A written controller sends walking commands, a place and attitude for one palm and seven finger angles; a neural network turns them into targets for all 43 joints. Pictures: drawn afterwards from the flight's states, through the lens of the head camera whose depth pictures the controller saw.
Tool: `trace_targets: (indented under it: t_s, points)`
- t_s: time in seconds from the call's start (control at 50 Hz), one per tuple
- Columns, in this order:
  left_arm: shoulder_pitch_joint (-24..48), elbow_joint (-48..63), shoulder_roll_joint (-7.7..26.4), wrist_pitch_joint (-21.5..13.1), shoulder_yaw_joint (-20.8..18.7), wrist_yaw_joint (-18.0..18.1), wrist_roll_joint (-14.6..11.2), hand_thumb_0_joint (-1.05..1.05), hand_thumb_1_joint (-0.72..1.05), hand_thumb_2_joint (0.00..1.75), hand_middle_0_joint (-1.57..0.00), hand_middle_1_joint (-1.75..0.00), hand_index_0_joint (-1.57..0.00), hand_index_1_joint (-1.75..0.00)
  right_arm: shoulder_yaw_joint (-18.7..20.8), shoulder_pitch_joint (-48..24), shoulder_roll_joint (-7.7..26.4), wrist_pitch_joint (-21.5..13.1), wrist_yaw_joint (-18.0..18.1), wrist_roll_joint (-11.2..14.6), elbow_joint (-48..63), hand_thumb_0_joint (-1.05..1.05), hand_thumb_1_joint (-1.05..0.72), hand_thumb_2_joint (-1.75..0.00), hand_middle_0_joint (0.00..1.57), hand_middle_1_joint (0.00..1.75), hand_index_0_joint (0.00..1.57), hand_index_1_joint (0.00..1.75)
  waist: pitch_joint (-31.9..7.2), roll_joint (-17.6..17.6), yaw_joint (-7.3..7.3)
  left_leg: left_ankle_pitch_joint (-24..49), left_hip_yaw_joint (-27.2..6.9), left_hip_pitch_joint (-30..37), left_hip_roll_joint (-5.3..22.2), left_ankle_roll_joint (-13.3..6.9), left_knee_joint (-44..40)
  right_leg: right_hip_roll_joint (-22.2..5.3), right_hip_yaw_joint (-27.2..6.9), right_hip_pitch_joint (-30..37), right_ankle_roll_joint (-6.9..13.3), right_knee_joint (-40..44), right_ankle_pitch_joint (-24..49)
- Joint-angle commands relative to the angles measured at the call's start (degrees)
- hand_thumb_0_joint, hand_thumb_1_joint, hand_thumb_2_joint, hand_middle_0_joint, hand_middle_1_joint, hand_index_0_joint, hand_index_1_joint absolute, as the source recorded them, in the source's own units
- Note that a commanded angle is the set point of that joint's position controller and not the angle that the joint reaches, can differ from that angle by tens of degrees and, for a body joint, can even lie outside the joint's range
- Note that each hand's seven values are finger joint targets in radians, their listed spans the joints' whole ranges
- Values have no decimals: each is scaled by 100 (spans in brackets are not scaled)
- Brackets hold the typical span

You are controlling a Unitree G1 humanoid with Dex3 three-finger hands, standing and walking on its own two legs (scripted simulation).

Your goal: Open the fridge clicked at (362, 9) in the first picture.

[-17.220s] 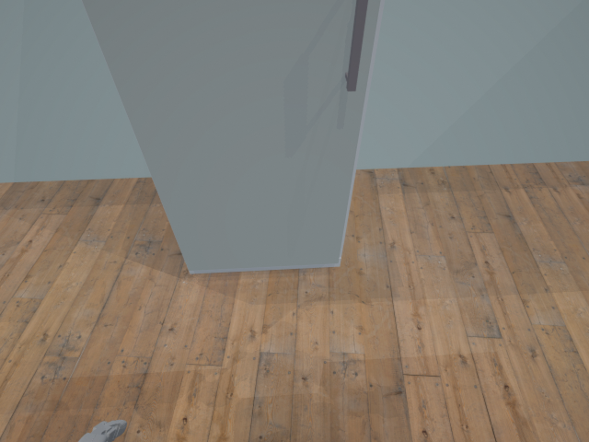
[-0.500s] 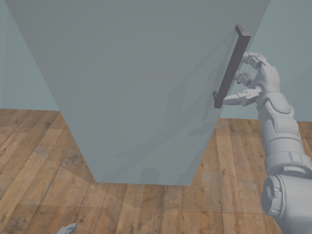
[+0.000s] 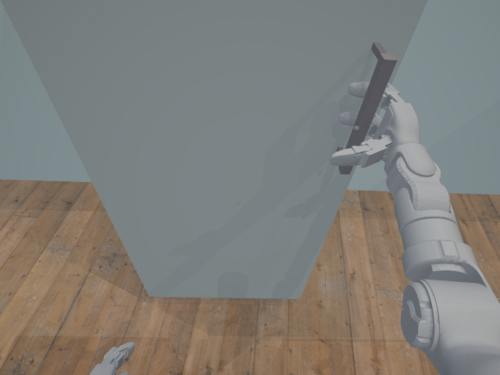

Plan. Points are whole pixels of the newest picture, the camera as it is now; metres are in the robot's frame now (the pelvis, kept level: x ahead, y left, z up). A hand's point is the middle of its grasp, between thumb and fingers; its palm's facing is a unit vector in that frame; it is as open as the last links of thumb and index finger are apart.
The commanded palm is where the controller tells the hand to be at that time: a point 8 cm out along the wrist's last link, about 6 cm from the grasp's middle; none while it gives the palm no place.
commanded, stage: slide the fingers in behind the handle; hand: right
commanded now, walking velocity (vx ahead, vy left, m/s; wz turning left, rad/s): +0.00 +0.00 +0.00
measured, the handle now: (359, 115) +0.50 -0.12 +0.19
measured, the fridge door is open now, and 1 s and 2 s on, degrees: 0 0 0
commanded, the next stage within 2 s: grip the handle and tug to test in 0.94 s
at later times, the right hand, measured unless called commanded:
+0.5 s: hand (351, 130) +0.44 -0.10 +0.20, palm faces -0.08 +1.00 +0.01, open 14.0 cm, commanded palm +0.42 -0.15 +0.20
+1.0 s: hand (353, 129) +0.46 -0.11 +0.19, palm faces -0.10 +0.99 +0.02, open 13.8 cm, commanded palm +0.43 -0.16 +0.20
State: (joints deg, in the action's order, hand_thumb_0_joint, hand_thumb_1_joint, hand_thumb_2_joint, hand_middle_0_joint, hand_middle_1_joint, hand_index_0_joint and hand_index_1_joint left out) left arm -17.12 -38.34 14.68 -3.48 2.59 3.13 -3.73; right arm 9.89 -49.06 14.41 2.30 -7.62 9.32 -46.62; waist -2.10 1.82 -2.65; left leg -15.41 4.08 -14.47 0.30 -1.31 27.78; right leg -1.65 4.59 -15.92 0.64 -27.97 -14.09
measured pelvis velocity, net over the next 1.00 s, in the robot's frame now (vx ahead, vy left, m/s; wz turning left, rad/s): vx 0.00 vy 0.00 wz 0.00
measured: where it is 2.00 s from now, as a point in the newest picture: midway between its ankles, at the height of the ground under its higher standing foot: outside the picture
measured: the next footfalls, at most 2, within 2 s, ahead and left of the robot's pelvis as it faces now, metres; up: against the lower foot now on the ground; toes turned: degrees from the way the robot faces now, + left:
none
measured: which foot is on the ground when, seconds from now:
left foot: down 0.00-1.00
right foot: down 0.00-1.00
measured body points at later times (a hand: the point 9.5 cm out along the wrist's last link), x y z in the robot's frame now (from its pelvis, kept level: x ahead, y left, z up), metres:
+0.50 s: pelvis +0.00 +0.00 +0.00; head +0.00 +0.02 +0.45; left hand +0.11 +0.26 -0.11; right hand +0.44 -0.15 +0.20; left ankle -0.01 +0.10 -0.74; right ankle +0.00 -0.11 -0.74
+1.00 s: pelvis +0.00 +0.00 +0.00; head +0.01 +0.00 +0.45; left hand +0.09 +0.25 -0.12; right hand +0.46 -0.16 +0.19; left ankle -0.01 +0.10 -0.74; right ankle +0.00 -0.11 -0.74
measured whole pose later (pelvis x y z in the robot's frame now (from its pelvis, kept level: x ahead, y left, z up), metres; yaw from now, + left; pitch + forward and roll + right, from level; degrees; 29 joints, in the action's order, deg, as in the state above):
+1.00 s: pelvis +0.00 +0.00 +0.00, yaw +0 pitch +3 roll +0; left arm -18.4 -39.5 14.7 -3.6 2.2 3.2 -3.3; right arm 10.1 -50.9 14.0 0.8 -7.1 9.1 -49.6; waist -1.8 1.4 -3.1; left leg -15.2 4.0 -15.2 0.3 -1.0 27.5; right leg -1.6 4.5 -16.9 0.9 -28.3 -14.2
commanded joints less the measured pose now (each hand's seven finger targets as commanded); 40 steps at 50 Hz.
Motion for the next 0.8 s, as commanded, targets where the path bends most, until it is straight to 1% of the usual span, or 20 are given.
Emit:
trace_targets:
  t_s: [0.0,0.08,0.16,0.18,0.24,0.26,0.32,0.34,0.36,0.4,0.42,0.48,0.54,0.56,0.58,0.62,0.66,0.72,0.76,0.78]
  points:
    - [127,643,750,-218,-312,51,0,0,90,90,-20,-30,-20,-30,380,-2904,1159,-304,68,82,1199,0,50,-30,30,120,30,120,-1704,-572,-9,1956,-246,326,-100,21,-330,139,-353,919,235,192,1342]
    - [156,685,725,-221,-317,50,7,0,90,90,-20,-30,-20,-30,410,-2967,1263,-404,120,13,1578,0,50,-30,30,120,30,120,-1920,-318,47,2080,-294,527,-76,9,-319,163,-322,978,248,200,1437]
    - [131,679,742,-222,-335,58,7,0,90,90,-20,-30,-20,-30,362,-2730,1168,-380,49,48,1415,0,50,-30,30,120,30,120,-1764,-566,38,2057,-278,554,-92,27,-375,168,-283,881,268,220,1347]
    - [155,677,745,-223,-337,66,-8,0,90,90,-20,-30,-20,-30,413,-2809,1248,-383,37,61,1538,0,50,-30,30,120,30,120,-1826,-430,29,2151,-314,562,-81,34,-375,171,-259,935,273,213,1380]
    - [185,676,699,-236,-334,53,-27,0,90,90,-20,-30,-20,-30,122,-2776,903,-322,-27,73,1633,0,50,-30,30,120,30,120,-1778,-144,7,2161,-286,433,-92,15,-375,174,-258,1047,245,202,1438]
    - [146,663,718,-235,-340,44,-18,0,90,90,-20,-30,-20,-30,65,-2781,846,-309,-23,82,1585,0,50,-30,30,120,30,120,-1716,-331,-29,2135,-251,424,-99,13,-389,168,-287,1045,257,192,1469]
    - [187,650,712,-243,-345,50,-18,0,90,90,-20,-30,-20,-30,142,-2868,877,-241,16,128,1625,0,50,-30,30,120,30,120,-1760,-269,-17,2016,-282,349,-105,28,-412,180,-286,1070,257,210,1325]
    - [184,619,711,-240,-333,48,-13,0,90,90,-20,-30,-20,-30,84,-2976,845,-247,42,119,1673,0,50,-30,30,120,30,120,-1709,-315,-54,1965,-255,331,-108,22,-407,179,-317,1056,248,222,1299]
    - [189,634,715,-237,-341,40,-4,0,90,90,-20,-30,-20,-30,105,-2828,832,-246,70,122,1631,0,50,-30,30,120,30,120,-1714,-385,-10,1945,-260,368,-103,23,-414,180,-318,1023,260,211,1321]
    - [182,603,713,-223,-332,48,8,0,90,90,-20,-30,-20,-30,230,-2927,969,-249,132,100,1571,0,50,-30,30,120,30,120,-1723,-482,-25,1914,-271,372,-103,39,-412,178,-318,988,261,234,1256]
    - [212,616,694,-223,-318,40,4,0,90,90,-20,-30,-20,-30,87,-2944,794,-250,142,90,1562,0,50,-30,30,120,30,120,-1671,-448,-34,1900,-264,344,-99,37,-411,185,-313,979,258,241,1236]
    - [238,644,681,-241,-334,11,15,0,90,90,-20,-30,-20,-30,114,-2908,800,-329,179,51,1722,0,50,-30,30,120,30,120,-1906,-211,19,2045,-266,382,-98,2,-349,177,-317,1170,246,191,1460]
    - [272,644,663,-233,-312,18,5,0,90,90,-20,-30,-20,-30,-45,-2930,611,-300,133,85,1622,0,50,-30,30,120,30,120,-1762,-326,-24,1993,-258,315,-110,11,-370,174,-324,1117,237,198,1357]
    - [227,620,705,-216,-319,29,21,0,90,90,-20,-30,-20,-30,123,-2867,821,-306,148,89,1487,0,50,-30,30,120,30,120,-1706,-541,-34,1950,-247,350,-115,22,-398,169,-337,1042,254,198,1330]
    - [238,621,706,-208,-307,36,16,0,90,90,-20,-30,-20,-30,147,-2913,853,-302,142,87,1449,0,50,-30,30,120,30,120,-1672,-588,-24,1956,-253,385,-105,27,-385,167,-337,972,250,236,1298]
    - [257,633,678,-213,-304,42,18,0,90,90,-20,-30,-20,-30,84,-3036,790,-302,123,67,1470,0,50,-30,30,120,30,120,-1708,-354,-49,1964,-264,309,-96,21,-365,174,-322,1036,244,202,1307]
    - [229,631,697,-189,-299,37,28,0,90,90,-20,-30,-20,-30,176,-2912,918,-313,147,43,1346,0,50,-30,30,120,30,120,-1653,-422,-7,1800,-262,322,-96,19,-395,172,-343,939,244,211,1216]
    - [213,604,670,-203,-293,46,10,0,90,90,-20,-30,-20,-30,-28,-3220,687,-335,154,37,1243,0,50,-30,30,120,30,120,-1566,-311,-116,1687,-254,119,-102,18,-396,160,-363,986,233,208,1132]
    - [117,564,725,-199,-310,65,37,0,90,90,-20,-30,-20,-30,188,-3204,940,-368,174,38,1043,0,50,-30,30,120,30,120,-1632,-575,-109,1637,-234,183,-110,21,-394,151,-390,937,245,192,1130]
    - [152,574,707,-214,-301,65,30,0,90,90,-20,-30,-20,-30,111,-3406,888,-404,165,28,1120,0,50,-30,30,120,30,120,-1694,-353,-126,1659,-260,157,-97,19,-364,161,-376,958,237,194,1129]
